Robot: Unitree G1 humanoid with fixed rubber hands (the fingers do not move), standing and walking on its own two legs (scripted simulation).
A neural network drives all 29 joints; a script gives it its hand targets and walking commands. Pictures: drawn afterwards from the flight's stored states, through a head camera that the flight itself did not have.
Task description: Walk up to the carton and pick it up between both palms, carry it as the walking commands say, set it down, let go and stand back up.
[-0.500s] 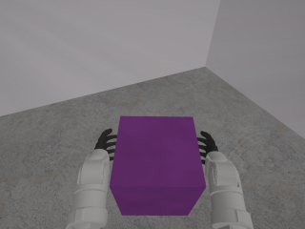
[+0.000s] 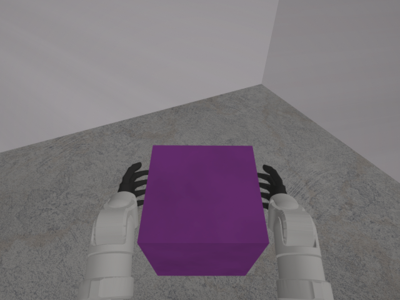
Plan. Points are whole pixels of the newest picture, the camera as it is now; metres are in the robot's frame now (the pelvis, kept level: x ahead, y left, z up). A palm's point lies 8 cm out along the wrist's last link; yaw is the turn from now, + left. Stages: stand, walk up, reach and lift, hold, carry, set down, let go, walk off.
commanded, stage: carry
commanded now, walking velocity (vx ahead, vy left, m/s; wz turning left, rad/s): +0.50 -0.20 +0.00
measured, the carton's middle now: (202, 214) +0.30 +0.01 +0.00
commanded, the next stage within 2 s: none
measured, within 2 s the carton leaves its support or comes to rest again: neither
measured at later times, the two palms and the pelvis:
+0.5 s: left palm (164, 145) +0.44 +0.11 +0.07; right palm (287, 152) +0.42 -0.19 +0.08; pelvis +0.16 -0.03 -0.01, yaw -3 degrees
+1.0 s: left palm (180, 128) +0.50 +0.08 +0.08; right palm (296, 136) +0.48 -0.22 +0.08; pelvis +0.22 -0.06 -0.01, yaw -3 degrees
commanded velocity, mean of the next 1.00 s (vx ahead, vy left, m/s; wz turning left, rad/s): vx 0.04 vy -0.02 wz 0.00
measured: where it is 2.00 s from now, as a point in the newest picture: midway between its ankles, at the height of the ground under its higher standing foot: outside the picture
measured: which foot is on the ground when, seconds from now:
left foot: down 0.00-0.04, up 0.06-0.36, down 0.38-1.00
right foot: down 0.00-0.42, up 0.44-0.54, down 0.56-1.00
